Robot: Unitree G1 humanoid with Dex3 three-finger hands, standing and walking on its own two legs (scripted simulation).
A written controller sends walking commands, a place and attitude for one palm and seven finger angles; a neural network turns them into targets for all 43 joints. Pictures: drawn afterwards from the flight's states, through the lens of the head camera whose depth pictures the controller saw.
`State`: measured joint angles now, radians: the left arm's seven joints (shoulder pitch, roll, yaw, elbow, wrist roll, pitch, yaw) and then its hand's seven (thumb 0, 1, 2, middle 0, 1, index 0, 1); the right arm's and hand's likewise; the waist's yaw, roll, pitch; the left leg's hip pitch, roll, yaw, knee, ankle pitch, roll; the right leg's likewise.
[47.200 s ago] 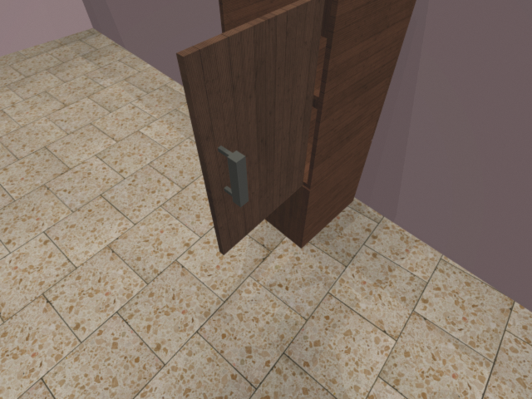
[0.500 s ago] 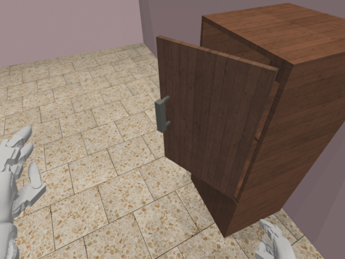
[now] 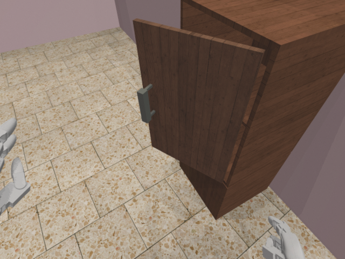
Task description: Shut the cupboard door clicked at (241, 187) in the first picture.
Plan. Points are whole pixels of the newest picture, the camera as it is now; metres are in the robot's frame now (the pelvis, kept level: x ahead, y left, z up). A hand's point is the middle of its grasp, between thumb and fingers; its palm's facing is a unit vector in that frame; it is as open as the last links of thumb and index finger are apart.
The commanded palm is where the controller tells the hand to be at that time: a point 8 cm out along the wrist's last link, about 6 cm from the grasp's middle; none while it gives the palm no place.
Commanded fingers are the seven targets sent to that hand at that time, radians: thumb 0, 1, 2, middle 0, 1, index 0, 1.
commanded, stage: step back with the hand held close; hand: left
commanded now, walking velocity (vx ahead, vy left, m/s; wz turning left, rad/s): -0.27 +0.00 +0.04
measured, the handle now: (148, 103) +0.64 +0.13 -0.03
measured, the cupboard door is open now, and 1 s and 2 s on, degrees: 28 28 28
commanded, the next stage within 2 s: stop stepping back and stand still in 1.08 s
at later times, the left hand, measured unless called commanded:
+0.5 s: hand out of the picture +0.13 +0.28 +0.16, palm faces +0.47 -0.75 -0.45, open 7.4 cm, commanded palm +0.07 +0.31 +0.18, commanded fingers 0.00 0.90 0.90 -0.20 -0.30 -0.20 -0.30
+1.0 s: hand out of the picture +0.11 +0.25 +0.17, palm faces +0.35 -0.82 -0.46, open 7.4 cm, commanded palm +0.03 +0.29 +0.18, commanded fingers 0.00 0.90 0.90 -0.20 -0.30 -0.20 -0.30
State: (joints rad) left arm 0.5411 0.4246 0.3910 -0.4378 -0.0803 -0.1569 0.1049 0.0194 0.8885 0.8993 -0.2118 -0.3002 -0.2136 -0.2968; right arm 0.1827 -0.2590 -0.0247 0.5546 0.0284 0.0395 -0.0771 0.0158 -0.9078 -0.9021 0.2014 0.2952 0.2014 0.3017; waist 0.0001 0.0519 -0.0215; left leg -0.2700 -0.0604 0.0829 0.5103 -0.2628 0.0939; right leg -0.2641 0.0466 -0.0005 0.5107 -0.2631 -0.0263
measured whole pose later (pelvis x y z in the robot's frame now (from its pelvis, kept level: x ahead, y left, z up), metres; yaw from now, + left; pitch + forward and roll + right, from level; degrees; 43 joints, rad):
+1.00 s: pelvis -0.12 +0.00 +0.00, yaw -2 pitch +9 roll -3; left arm 0.49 0.46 0.45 -0.58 -0.06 -0.27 0.12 0.02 0.89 0.90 -0.21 -0.30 -0.21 -0.30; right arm 0.10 -0.17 0.01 0.62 -0.03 -0.12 -0.03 0.01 -0.90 -0.90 0.20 0.30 0.20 0.30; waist 0.03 -0.03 -0.02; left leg -0.56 0.02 0.11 0.40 0.01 0.09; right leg -0.11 0.07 0.01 0.47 -0.35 0.01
